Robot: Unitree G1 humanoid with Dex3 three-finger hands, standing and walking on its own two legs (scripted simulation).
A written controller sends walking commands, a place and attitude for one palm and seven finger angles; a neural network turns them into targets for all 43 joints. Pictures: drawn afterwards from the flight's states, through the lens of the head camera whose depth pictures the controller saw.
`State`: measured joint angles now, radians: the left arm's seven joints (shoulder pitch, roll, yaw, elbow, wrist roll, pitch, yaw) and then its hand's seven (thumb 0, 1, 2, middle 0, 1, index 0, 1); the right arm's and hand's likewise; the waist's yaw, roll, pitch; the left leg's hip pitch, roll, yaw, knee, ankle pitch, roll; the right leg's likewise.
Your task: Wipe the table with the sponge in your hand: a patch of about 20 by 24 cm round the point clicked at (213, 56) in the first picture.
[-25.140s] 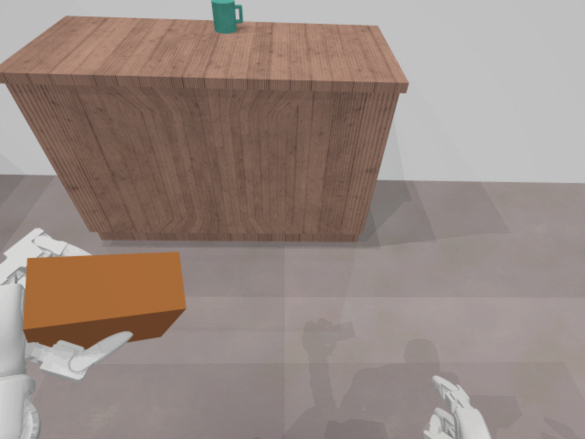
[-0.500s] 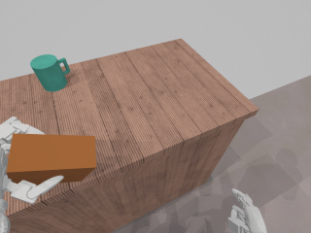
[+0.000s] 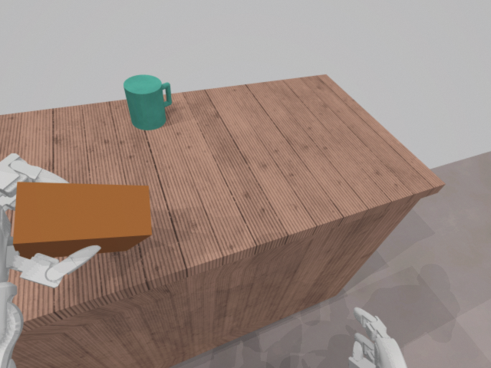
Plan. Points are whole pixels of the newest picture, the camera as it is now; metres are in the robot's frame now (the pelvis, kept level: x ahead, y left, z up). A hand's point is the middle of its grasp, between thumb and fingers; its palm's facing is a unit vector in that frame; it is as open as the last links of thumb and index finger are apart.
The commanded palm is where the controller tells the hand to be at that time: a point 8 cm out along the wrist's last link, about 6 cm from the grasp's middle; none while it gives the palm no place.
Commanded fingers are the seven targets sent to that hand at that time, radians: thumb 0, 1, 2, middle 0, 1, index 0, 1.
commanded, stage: come to a stop and stand still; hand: left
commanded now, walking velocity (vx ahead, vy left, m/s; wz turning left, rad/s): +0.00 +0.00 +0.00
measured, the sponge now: (102, 222) +0.25 +0.23 +0.14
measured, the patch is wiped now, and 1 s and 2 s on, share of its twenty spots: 0.00 0.00 0.00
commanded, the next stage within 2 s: look again from close up in 0.38 s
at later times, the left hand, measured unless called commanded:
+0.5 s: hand (42, 233) +0.21 +0.27 +0.17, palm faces +0.40 -0.83 -0.39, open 10.2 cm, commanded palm +0.15 +0.30 +0.18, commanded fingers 0.00 0.10 1.30 -1.20 -1.60 -1.20 -1.60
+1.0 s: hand (96, 220) +0.24 +0.23 +0.16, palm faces +0.34 -0.84 -0.41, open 10.2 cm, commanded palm +0.18 +0.26 +0.18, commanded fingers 0.00 0.10 1.30 -1.20 -1.60 -1.20 -1.60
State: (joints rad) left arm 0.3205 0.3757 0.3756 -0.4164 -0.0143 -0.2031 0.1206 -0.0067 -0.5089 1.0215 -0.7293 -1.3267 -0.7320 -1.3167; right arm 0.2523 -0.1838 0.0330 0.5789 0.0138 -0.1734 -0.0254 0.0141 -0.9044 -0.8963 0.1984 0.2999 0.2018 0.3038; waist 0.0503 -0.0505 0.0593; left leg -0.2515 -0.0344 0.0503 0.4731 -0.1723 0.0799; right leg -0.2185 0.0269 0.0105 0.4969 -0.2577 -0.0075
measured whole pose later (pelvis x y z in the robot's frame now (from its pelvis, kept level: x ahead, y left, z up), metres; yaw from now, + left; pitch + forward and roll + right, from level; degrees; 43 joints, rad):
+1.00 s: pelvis +0.01 -0.02 +0.00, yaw -1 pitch +0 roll -1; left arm 0.44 0.38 0.35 -0.46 -0.03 -0.19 0.11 0.00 -0.51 1.02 -0.73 -1.32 -0.73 -1.31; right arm 0.20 -0.21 0.01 0.57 0.02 -0.13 -0.03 0.01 -0.90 -0.90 0.20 0.30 0.20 0.30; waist 0.01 0.00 0.05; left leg -0.27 -0.01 0.05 0.44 -0.17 0.06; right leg -0.14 0.06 0.01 0.38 -0.24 -0.02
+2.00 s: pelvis +0.01 +0.00 +0.00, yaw -1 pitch +0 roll -2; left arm 0.40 0.44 0.40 -0.49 -0.03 -0.16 0.13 -0.01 -0.51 1.03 -0.73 -1.32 -0.73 -1.31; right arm 0.23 -0.22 0.03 0.59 0.01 -0.09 -0.02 0.01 -0.91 -0.90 0.20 0.30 0.20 0.30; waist 0.01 -0.03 0.04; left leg -0.33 -0.02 0.05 0.55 -0.22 0.07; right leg -0.19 0.04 0.00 0.48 -0.29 -0.01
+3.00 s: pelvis +0.00 -0.02 +0.00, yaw +0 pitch -2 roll -1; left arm 0.42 0.36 0.32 -0.42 -0.04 -0.10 0.12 0.00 -0.51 1.03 -0.73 -1.32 -0.73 -1.32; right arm 0.23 -0.19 0.05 0.58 0.01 -0.08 -0.04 0.01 -0.90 -0.90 0.20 0.30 0.20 0.30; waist 0.01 0.00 -0.02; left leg -0.28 -0.02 0.05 0.47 -0.17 0.05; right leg -0.16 0.05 0.00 0.45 -0.27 -0.03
